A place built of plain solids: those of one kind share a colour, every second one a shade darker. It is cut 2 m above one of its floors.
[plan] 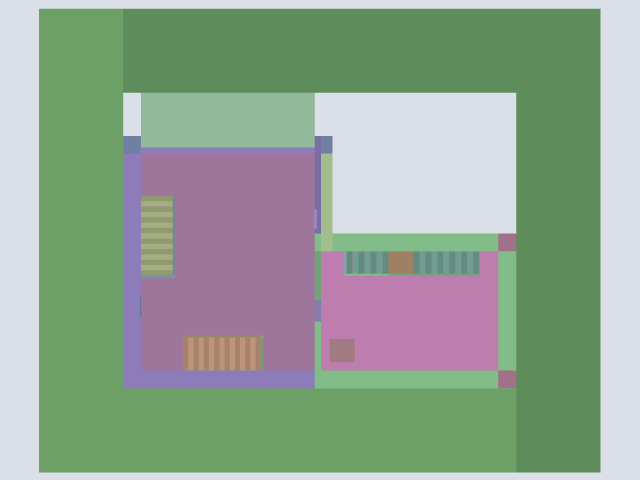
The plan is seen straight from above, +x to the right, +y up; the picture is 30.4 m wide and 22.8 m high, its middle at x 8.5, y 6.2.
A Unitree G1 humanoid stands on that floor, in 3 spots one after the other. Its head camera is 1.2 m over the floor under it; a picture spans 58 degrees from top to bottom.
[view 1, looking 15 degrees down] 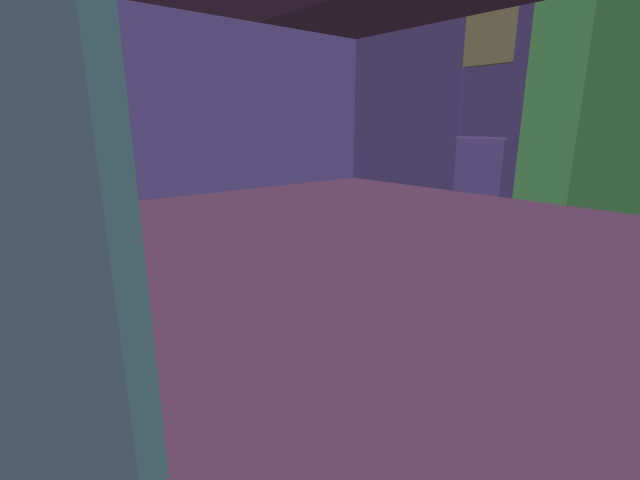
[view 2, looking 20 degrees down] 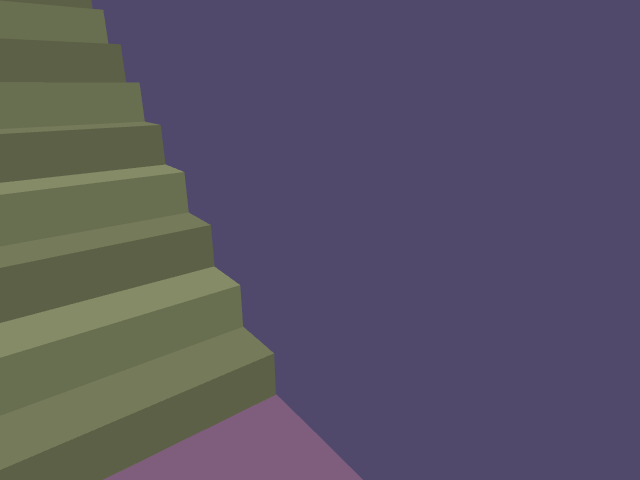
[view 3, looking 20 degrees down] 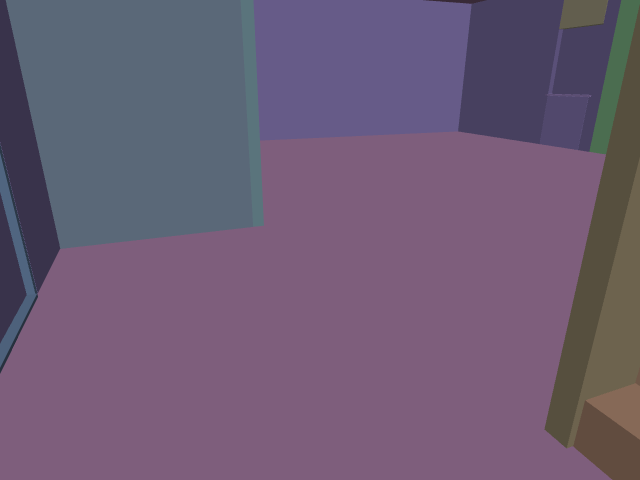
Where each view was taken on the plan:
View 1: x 1.20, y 3.09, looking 50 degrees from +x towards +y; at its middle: floor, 4.64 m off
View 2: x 0.75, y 9.54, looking -128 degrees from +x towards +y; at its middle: wall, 1.30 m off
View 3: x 0.75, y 0.78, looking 69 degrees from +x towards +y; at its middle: floor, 3.51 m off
